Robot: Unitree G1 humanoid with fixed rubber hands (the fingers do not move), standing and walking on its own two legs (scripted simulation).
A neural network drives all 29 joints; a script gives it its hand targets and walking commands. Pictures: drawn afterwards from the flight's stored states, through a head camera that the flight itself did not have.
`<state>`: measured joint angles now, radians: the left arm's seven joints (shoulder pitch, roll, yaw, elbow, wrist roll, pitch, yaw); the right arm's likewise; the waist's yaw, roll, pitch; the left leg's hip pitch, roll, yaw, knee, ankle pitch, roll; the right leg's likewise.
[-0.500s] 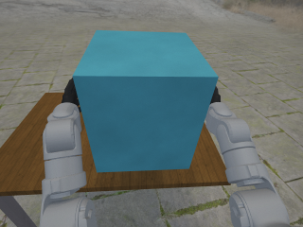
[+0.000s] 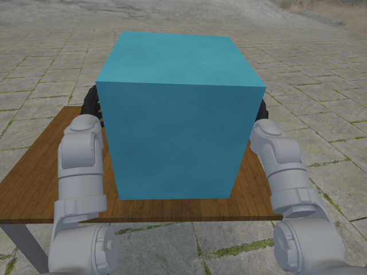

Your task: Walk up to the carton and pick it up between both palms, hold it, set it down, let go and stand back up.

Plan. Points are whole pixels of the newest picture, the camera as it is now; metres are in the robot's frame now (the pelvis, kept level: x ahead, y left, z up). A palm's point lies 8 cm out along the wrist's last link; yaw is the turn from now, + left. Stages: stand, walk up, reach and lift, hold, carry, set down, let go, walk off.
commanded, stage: hold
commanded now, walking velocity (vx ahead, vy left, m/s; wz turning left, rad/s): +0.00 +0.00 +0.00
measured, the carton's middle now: (176, 115) +0.42 +0.01 +0.20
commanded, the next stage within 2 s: none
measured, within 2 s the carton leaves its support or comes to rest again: neither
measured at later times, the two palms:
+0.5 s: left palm (91, 124) +0.35 +0.19 +0.23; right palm (255, 125) +0.36 -0.16 +0.21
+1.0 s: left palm (88, 122) +0.35 +0.19 +0.23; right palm (255, 124) +0.36 -0.16 +0.22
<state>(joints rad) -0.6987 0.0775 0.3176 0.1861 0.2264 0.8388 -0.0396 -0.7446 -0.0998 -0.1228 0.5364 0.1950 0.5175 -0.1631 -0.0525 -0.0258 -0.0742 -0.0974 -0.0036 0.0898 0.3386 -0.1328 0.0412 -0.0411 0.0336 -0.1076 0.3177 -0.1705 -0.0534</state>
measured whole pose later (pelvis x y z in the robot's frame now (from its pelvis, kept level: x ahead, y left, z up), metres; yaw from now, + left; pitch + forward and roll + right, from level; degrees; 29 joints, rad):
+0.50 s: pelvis +0.01 +0.01 +0.00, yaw +0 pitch -7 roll -1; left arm -0.61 0.06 0.29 0.06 0.23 0.87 -0.03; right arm -0.68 -0.12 -0.07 0.47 0.24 0.51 -0.17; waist -0.08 -0.03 -0.06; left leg -0.07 -0.01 0.08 0.36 -0.16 0.04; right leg 0.00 0.03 -0.11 0.30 -0.18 -0.04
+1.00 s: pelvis +0.00 +0.01 +0.00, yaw +0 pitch -7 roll -1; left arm -0.70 0.07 0.31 0.18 0.23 0.85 -0.02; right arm -0.74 -0.11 -0.13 0.55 0.19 0.52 -0.14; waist -0.05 -0.03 -0.07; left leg -0.10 -0.01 0.09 0.34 -0.13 0.05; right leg -0.04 0.03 -0.11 0.32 -0.17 -0.04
